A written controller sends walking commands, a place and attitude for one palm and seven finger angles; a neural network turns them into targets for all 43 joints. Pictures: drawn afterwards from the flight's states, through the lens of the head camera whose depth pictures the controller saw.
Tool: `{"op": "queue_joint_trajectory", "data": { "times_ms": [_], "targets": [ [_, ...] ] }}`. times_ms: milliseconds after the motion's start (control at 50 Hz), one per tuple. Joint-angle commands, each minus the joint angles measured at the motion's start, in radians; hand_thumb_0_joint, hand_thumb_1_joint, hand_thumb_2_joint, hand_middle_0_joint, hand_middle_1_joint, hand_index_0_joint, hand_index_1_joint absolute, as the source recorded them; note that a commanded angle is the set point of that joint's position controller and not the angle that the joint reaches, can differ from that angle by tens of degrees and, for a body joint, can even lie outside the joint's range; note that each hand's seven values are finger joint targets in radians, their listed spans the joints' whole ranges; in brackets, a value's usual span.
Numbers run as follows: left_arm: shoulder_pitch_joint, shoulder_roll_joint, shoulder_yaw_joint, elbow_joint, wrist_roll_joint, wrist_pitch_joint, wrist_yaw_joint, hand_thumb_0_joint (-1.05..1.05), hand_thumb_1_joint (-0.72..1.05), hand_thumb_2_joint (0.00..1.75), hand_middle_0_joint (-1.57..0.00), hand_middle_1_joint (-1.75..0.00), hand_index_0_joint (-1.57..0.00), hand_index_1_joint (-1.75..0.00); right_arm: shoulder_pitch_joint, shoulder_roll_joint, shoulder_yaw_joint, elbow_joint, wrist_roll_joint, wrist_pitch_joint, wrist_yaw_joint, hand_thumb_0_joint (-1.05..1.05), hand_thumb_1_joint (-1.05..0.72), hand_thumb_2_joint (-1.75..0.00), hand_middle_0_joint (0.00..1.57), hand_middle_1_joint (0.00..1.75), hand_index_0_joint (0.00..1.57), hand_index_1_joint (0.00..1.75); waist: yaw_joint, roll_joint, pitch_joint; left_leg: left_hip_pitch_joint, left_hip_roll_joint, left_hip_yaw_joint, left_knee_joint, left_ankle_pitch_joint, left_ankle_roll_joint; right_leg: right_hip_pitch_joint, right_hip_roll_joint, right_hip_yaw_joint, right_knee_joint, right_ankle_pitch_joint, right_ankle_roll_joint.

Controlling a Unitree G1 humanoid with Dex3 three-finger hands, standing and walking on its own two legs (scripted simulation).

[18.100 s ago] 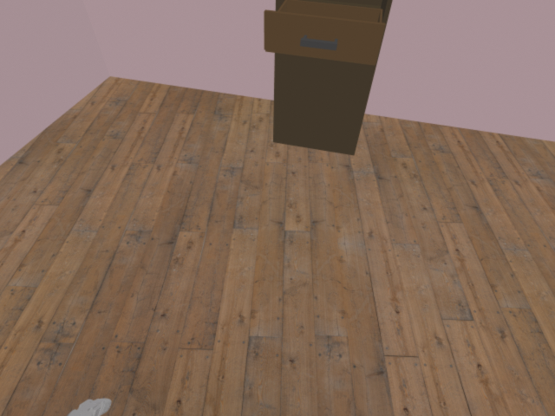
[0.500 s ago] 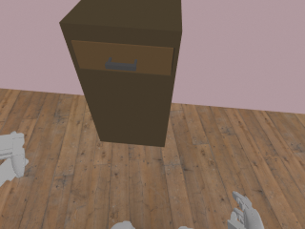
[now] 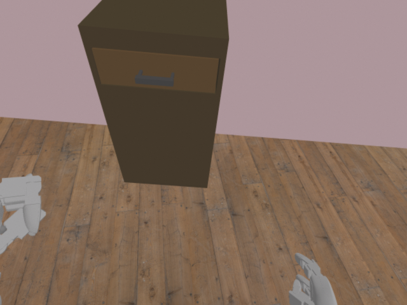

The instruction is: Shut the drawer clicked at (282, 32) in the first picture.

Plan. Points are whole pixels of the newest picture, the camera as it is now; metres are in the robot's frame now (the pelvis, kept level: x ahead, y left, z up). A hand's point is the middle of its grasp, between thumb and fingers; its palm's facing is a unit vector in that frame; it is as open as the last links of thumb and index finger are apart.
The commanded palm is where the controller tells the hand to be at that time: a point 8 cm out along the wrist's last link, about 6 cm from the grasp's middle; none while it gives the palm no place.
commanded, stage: stop stepping back and stand still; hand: left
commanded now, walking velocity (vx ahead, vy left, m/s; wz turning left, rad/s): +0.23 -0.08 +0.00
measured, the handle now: (155, 77) +0.85 +0.20 -0.02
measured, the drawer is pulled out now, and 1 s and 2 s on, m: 0.00 0.00 0.00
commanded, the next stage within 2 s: let the arm hang, fingers relaxed in 0.56 s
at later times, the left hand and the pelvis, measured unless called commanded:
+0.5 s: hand (20, 260) +0.14 +0.23 +0.17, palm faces +0.38 -0.81 -0.45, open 3.3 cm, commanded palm +0.08 +0.27 +0.18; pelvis -0.05 -0.01 +0.00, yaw +0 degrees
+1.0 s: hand out of the picture -0.02 +0.19 -0.17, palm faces +0.05 -0.97 -0.22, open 3.3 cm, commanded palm none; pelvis -0.05 +0.00 +0.00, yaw +3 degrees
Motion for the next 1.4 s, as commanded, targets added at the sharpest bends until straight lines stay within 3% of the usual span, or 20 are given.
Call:
{"op": "queue_joint_trajectory", "data": {
  "times_ms": [0,60,120,140,220,280,320,380,440,480,560,600,620,640,700,760,860,940,1120,1380],
  "targets": [
    [0.089,0.141,0.155,-0.243,-0.021,-0.031,0.033,0.0,0.9,0.9,-1.4,-1.6,-1.4,-1.6,-0.078,-0.144,-0.045,-0.184,-0.008,-0.079,-0.017,0.0,-0.9,-0.9,0.2,0.3,0.2,0.3,0.029,0.247,-0.139,0.185,0.25,-0.316,-0.384,-0.319,0.018,-0.013,0.019,-0.031,0.089,-0.133,-0.017],
    [0.125,0.114,0.121,-0.203,-0.009,-0.001,0.041,0.0,0.9,0.9,-1.4,-1.6,-1.4,-1.6,-0.087,-0.167,-0.046,-0.199,0.0,-0.06,-0.016,0.0,-0.9,-0.9,0.2,0.3,0.2,0.3,0.012,0.18,-0.041,0.018,0.124,-0.125,-0.288,-0.428,-0.027,0.117,0.015,-0.071,-0.186,-0.085,-0.04],
    [0.073,0.15,0.145,-0.194,-0.011,0.0,0.049,0.0,0.9,0.9,-1.4,-1.6,-1.4,-1.6,-0.071,-0.16,-0.058,-0.167,-0.005,-0.038,-0.014,0.0,-0.9,-0.9,0.2,0.3,0.2,0.3,0.02,-0.126,-0.011,0.122,0.018,-0.036,0.255,-0.152,-0.048,-0.196,-0.264,0.281,-0.456,-0.332,-0.167],
    [0.029,0.139,0.135,-0.193,-0.005,0.001,0.053,0.0,0.9,0.9,-1.4,-1.6,-1.4,-1.6,-0.049,-0.156,-0.058,-0.15,-0.005,-0.034,-0.012,0.0,-0.9,-0.9,0.2,0.3,0.2,0.3,0.011,-0.128,0.005,0.08,0.027,-0.047,0.34,-0.145,-0.046,-0.201,-0.299,0.293,-0.437,-0.307,-0.189],
    [-0.079,0.08,0.061,-0.104,0.015,0.003,0.065,0.0,0.9,0.9,-1.4,-1.6,-1.4,-1.6,-0.036,-0.165,-0.051,-0.125,0.001,-0.051,-0.036,0.0,-0.9,-0.9,0.2,0.3,0.2,0.3,-0.012,0.014,0.041,0.201,0.055,-0.035,0.07,-0.225,-0.002,-0.251,-0.198,0.108,-0.264,-0.299,-0.104],
    [-0.11,0.08,0.051,-0.146,0.019,-0.018,0.064,0.0,0.9,0.9,-1.4,-1.6,-1.4,-1.6,-0.054,-0.195,-0.052,-0.15,0.006,-0.081,-0.048,0.0,-0.9,-0.9,0.2,0.3,0.2,0.3,0.005,0.205,0.07,0.108,0.173,-0.243,-0.176,-0.329,0.055,-0.137,-0.039,-0.002,-0.039,-0.072,-0.036],
    [-0.076,0.107,0.096,-0.143,0.031,-0.018,0.061,0.0,0.9,0.9,-1.4,-1.6,-1.4,-1.6,-0.056,-0.172,-0.04,-0.14,0.004,-0.078,-0.043,0.0,-0.9,-0.9,0.2,0.3,0.2,0.3,0.008,0.267,0.064,-0.047,0.213,-0.319,-0.334,-0.637,0.067,-0.03,0.0,-0.072,0.088,-0.115,-0.014],
    [-0.057,0.124,0.11,-0.169,0.039,-0.023,0.058,0.0,0.9,0.9,-1.4,-1.6,-1.4,-1.6,-0.062,-0.168,-0.044,-0.151,0.0,-0.082,-0.028,0.0,-0.9,-0.9,0.2,0.3,0.2,0.3,0.021,0.168,0.05,-0.104,0.184,-0.235,-0.266,-0.532,0.056,0.107,-0.006,-0.074,-0.017,-0.052,-0.028],
    [0.006,0.126,0.117,-0.138,0.022,-0.022,0.05,0.0,0.9,0.9,-1.4,-1.6,-1.4,-1.6,-0.056,-0.151,-0.053,-0.148,-0.007,-0.072,-0.013,0.0,-0.9,-0.9,0.2,0.3,0.2,0.3,0.021,-0.093,0.04,-0.048,0.024,-0.041,0.133,-0.303,-0.01,-0.017,-0.176,0.238,-0.306,-0.302,-0.119],
    [-0.02,0.12,0.12,-0.13,0.013,-0.02,0.056,0.0,0.9,0.9,-1.4,-1.6,-1.4,-1.6,-0.036,-0.146,-0.054,-0.119,-0.004,-0.066,-0.004,0.0,-0.9,-0.9,0.2,0.3,0.2,0.3,0.015,-0.122,0.033,-0.061,0.019,-0.01,0.414,-0.244,-0.028,-0.069,-0.319,0.377,-0.392,-0.334,-0.204],
    [-0.016,0.097,0.104,-0.139,0.01,-0.03,0.056,0.0,0.9,0.9,-1.4,-1.6,-1.4,-1.6,-0.028,-0.137,-0.036,-0.116,0.0,-0.069,-0.01,0.0,-0.9,-0.9,0.2,0.3,0.2,0.3,-0.004,0.042,0.009,0.19,0.061,-0.038,-0.03,-0.152,0.0,-0.116,-0.179,0.089,-0.166,-0.042,-0.098],
    [-0.02,0.101,0.102,-0.188,0.008,-0.045,0.053,0.0,0.9,0.9,-1.4,-1.6,-1.4,-1.6,-0.057,-0.172,-0.046,-0.145,0.004,-0.085,-0.02,0.0,-0.9,-0.9,0.2,0.3,0.2,0.3,0.021,0.207,-0.009,0.183,0.192,-0.225,-0.16,-0.108,0.042,-0.087,-0.046,-0.019,-0.007,0.056,-0.02],
    [-0.001,0.112,0.113,-0.161,0.007,-0.048,0.05,0.0,0.9,0.9,-1.4,-1.6,-1.4,-1.6,-0.059,-0.175,-0.048,-0.142,0.013,-0.087,-0.02,0.0,-0.9,-0.9,0.2,0.3,0.2,0.3,0.027,0.178,-0.033,0.125,0.216,-0.251,-0.188,-0.202,0.049,-0.026,-0.027,-0.044,-0.007,0.04,-0.001],
    [-0.158,-0.057,-0.251,0.62,0.096,0.172,-0.092,0.0,0.9,0.9,-1.4,-1.6,-1.4,-1.6,-0.056,-0.356,-0.117,0.102,-0.001,-0.074,0.076,0.0,-0.9,-0.9,0.2,0.3,0.2,0.3,-0.042,0.21,0.038,0.036,0.185,-0.272,-0.008,0.208,0.073,-0.155,-0.071,-0.063,0.16,0.21,-0.002],
    [-0.161,-0.124,-0.262,0.749,0.065,0.265,-0.102,0.0,0.9,0.9,-1.28,-1.47,-1.28,-1.47,-0.003,-0.224,-0.077,0.075,-0.003,0.028,0.066,0.0,-0.9,-0.9,0.2,0.3,0.2,0.3,0.021,-0.008,-0.081,0.074,0.21,-0.249,-0.003,0.412,0.077,-0.027,-0.051,-0.045,0.104,0.048,-0.012],
    [-0.216,-0.051,-0.269,0.963,0.072,0.253,-0.102,0.0,0.9,0.9,-1.16,-1.34,-1.16,-1.34,0.018,-0.193,-0.063,0.106,-0.004,0.055,0.066,0.0,-0.9,-0.9,0.2,0.3,0.2,0.3,0.023,-0.21,-0.094,0.095,0.063,-0.102,0.087,0.18,-0.003,0.075,-0.144,0.041,-0.061,0.437,-0.06],
    [-0.349,-0.04,-0.316,1.277,0.052,0.265,-0.099,0.0,0.9,0.9,-0.96,-1.12,-0.96,-1.12,-0.023,-0.18,-0.046,0.209,-0.015,0.108,0.068,0.0,-0.9,-0.9,0.2,0.3,0.2,0.3,0.012,0.156,0.059,0.123,0.084,-0.133,-0.069,0.004,-0.005,-0.035,-0.1,0.046,-0.141,0.112,-0.056],
    [-0.298,-0.065,-0.329,1.459,0.045,0.26,-0.1,0.0,0.9,0.9,-0.8,-0.95,-0.8,-0.95,0.002,-0.163,-0.043,0.277,-0.009,0.119,0.059,0.0,-0.9,-0.9,0.2,0.3,0.2,0.3,0.026,0.198,0.041,0.124,0.09,-0.142,-0.127,-0.142,-0.007,0.019,-0.09,0.047,-0.213,0.039,-0.057],
    [-0.298,-0.05,-0.338,1.637,0.041,0.251,-0.098,0.0,0.9,0.9,-0.44,-0.56,-0.44,-0.56,0.1,-0.166,-0.054,0.405,0.001,0.123,0.05,0.0,-0.9,-0.9,0.2,0.3,0.2,0.3,0.013,0.049,0.056,0.203,0.098,-0.124,-0.13,-0.101,-0.002,-0.003,-0.104,0.03,-0.267,0.031,-0.068],
    [-0.32,-0.037,-0.327,1.687,0.044,0.256,-0.09,0.0,0.9,0.9,-0.2,-0.3,-0.2,-0.3,0.105,-0.175,-0.063,0.462,-0.004,0.122,0.05,0.0,-0.9,-0.9,0.2,0.3,0.2,0.3,0.026,0.052,0.105,0.159,0.101,-0.14,-0.177,-0.163,0.002,0.009,-0.098,0.029,-0.257,-0.019,-0.068]
  ]
}}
